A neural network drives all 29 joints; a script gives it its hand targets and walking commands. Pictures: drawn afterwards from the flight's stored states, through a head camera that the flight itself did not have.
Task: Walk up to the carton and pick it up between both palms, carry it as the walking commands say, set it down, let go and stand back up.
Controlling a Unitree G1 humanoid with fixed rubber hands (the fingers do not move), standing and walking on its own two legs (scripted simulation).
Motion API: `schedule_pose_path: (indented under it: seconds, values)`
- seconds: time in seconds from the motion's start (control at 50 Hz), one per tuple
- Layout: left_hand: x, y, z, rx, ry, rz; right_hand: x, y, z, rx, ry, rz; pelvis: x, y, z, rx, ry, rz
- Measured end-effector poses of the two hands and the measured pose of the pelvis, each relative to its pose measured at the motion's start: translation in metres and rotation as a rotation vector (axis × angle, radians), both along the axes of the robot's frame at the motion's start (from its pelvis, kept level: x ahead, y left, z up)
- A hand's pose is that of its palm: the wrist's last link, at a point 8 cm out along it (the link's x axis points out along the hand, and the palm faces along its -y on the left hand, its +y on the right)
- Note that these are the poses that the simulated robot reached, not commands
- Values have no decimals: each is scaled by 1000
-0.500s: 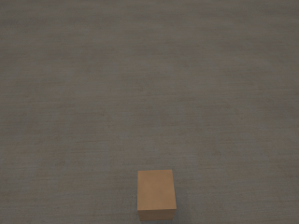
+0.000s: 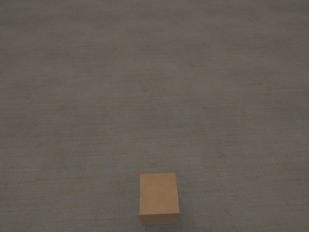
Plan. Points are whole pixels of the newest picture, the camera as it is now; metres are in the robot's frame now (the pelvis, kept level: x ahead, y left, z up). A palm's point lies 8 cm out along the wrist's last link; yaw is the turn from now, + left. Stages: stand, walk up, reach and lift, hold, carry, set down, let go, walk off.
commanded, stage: walk up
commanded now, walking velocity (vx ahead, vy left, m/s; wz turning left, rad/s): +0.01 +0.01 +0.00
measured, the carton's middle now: (158, 199) +0.41 +0.01 -0.65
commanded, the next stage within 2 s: stand in 0.56 s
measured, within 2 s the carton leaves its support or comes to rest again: neither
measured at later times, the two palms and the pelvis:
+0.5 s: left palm out of the picture -0.02 +0.21 -0.14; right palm out of the picture -0.02 -0.21 -0.15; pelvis +0.01 +0.00 +0.00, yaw +0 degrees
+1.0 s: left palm out of the picture +0.15 +0.22 -0.13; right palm (243, 227) +0.17 -0.24 -0.14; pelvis -0.02 +0.00 -0.03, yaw +2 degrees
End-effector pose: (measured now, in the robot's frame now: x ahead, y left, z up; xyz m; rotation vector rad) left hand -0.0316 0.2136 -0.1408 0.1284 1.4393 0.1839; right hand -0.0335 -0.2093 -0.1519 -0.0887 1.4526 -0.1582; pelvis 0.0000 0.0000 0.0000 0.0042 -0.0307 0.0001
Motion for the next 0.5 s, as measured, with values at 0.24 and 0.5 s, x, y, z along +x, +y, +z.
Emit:
schedule_pose_path:
  seconds: [0.24, 0.5]
  values:
    - [10, -2, -1, 0, -14, -7, 4, -1, 0, 0, 1, 0, 5, -1, 0, 1, 1, 0]
    - [14, -1, -1, 4, -11, -7, 11, -1, 0, -2, -4, 3, 9, -2, 0, 1, 0, -1]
